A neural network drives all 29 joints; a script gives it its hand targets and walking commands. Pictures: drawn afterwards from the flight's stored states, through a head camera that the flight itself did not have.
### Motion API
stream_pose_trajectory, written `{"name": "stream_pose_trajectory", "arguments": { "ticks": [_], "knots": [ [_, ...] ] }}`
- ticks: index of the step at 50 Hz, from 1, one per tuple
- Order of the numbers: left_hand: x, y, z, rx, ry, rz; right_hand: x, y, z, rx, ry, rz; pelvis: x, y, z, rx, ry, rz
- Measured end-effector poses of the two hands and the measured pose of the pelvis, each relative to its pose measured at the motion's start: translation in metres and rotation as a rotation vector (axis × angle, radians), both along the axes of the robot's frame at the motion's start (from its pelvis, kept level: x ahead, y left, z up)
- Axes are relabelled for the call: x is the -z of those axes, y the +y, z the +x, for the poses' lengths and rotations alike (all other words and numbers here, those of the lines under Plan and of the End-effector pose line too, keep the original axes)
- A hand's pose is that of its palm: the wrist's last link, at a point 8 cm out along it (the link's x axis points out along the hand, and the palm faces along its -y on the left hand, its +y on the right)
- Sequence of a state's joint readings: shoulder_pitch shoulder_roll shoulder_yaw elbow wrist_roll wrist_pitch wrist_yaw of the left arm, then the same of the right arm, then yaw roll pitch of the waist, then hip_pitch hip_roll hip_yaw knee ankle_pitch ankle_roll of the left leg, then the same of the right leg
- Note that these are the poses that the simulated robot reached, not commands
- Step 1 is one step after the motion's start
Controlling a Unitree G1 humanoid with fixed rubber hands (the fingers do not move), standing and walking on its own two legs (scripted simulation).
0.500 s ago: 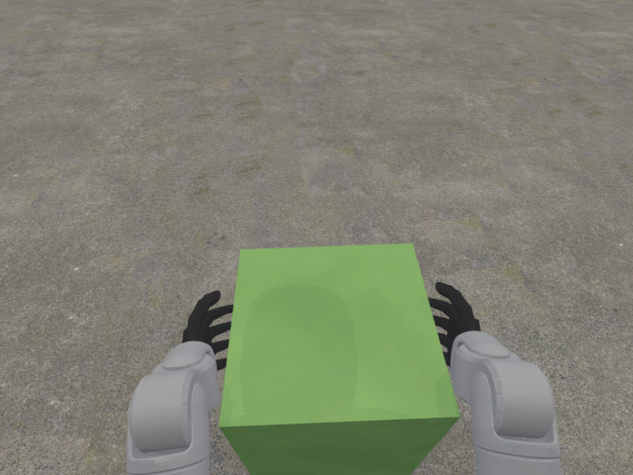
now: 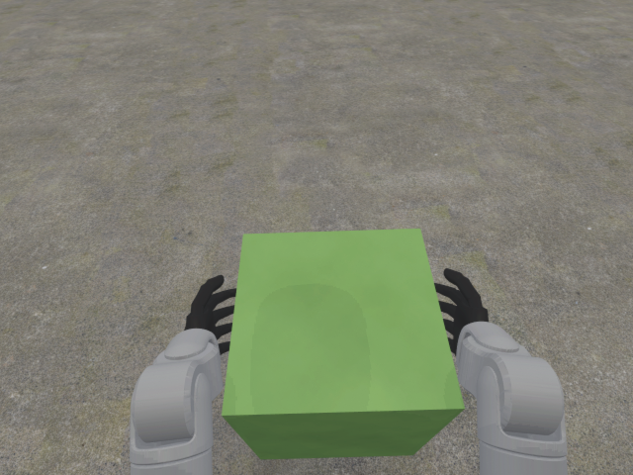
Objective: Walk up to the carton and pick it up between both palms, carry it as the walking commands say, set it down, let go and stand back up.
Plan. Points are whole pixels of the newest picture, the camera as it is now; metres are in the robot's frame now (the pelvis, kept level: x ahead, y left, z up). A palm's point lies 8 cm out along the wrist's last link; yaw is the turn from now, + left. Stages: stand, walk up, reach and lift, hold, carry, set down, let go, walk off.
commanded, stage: carry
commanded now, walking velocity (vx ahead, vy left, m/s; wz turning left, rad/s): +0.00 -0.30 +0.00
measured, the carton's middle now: (334, 353) +0.28 -0.01 +0.02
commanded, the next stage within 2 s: none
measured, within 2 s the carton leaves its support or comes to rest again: neither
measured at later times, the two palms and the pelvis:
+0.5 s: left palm (381, 362) +0.23 -0.05 +0.09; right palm out of the picture +0.22 -0.35 +0.08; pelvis -0.04 -0.18 +0.01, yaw +0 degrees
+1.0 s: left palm (520, 380) +0.21 -0.18 +0.10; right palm out of the picture +0.20 -0.48 +0.09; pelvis -0.06 -0.32 +0.01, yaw +0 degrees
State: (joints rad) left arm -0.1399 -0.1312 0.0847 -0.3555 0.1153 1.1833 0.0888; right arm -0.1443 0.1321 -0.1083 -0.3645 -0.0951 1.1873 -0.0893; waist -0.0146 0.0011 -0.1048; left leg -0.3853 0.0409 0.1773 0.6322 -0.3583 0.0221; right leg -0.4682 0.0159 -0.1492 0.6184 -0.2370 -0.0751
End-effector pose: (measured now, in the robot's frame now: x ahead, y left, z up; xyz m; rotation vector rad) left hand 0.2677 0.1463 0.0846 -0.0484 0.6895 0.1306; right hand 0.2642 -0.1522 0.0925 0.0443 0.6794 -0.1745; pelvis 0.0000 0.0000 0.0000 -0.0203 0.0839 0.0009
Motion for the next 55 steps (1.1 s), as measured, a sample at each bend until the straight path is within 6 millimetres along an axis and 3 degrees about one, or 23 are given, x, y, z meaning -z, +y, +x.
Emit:
{"name": "stream_pose_trajectory", "arguments": {
  "ticks": [5,10,15,19,22,28,32,36,42,48,55],
  "knots": [
    [0.007,-0.020,-0.020,-0.032,0.063,-0.028,0.000,-0.020,-0.010,-0.039,0.063,-0.033,-0.010,-0.029,-0.008,0.014,-0.017,-0.002],
    [-0.007,-0.055,-0.022,-0.034,0.037,-0.028,-0.011,-0.055,-0.014,-0.034,0.038,-0.026,-0.017,-0.064,-0.015,0.015,-0.015,-0.019],
    [-0.016,-0.108,-0.017,-0.020,0.001,-0.004,-0.010,-0.108,-0.017,-0.015,0.003,0.001,-0.013,-0.111,-0.020,0.023,-0.003,-0.026],
    [-0.007,-0.158,-0.019,0.023,0.021,0.047,0.010,-0.157,-0.027,0.025,0.022,0.050,-0.005,-0.148,-0.026,0.016,-0.003,-0.012],
    [-0.002,-0.182,-0.027,0.042,0.072,0.066,0.018,-0.181,-0.040,0.041,0.073,0.069,-0.010,-0.166,-0.033,0.010,-0.004,0.018],
    [-0.007,-0.206,-0.039,0.020,0.030,0.038,0.006,-0.206,-0.045,0.022,0.030,0.043,-0.009,-0.198,-0.043,0.000,0.002,0.015],
    [0.001,-0.213,-0.049,-0.016,0.001,-0.006,-0.001,-0.213,-0.044,-0.016,0.003,-0.006,-0.001,-0.218,-0.047,-0.011,-0.005,-0.002],
    [0.003,-0.228,-0.064,-0.042,0.052,-0.019,-0.002,-0.228,-0.051,-0.047,0.053,-0.023,-0.010,-0.240,-0.050,0.001,-0.023,-0.001],
    [-0.015,-0.268,-0.062,-0.048,0.001,-0.003,-0.011,-0.268,-0.052,-0.047,0.004,-0.002,-0.011,-0.278,-0.054,0.003,-0.029,0.002],
    [-0.014,-0.319,-0.059,0.011,0.029,0.035,-0.001,-0.319,-0.064,0.011,0.029,0.035,-0.009,-0.312,-0.059,0.003,-0.039,0.018],
    [-0.017,-0.346,-0.064,0.044,0.023,0.044,-0.002,-0.346,-0.078,0.044,0.024,0.044,-0.010,-0.330,-0.069,0.015,-0.048,0.032]
  ]
}}
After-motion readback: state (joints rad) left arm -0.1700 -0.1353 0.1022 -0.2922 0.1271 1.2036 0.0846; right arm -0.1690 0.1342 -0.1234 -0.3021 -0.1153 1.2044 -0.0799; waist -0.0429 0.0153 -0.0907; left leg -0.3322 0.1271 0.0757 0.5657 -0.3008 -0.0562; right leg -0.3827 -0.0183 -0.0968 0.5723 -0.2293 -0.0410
